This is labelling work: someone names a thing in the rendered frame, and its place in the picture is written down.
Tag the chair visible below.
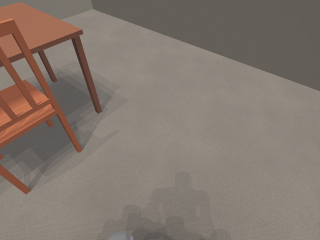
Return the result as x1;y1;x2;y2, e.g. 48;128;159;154
0;18;82;194

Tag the table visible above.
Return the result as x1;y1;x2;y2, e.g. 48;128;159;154
0;2;102;114

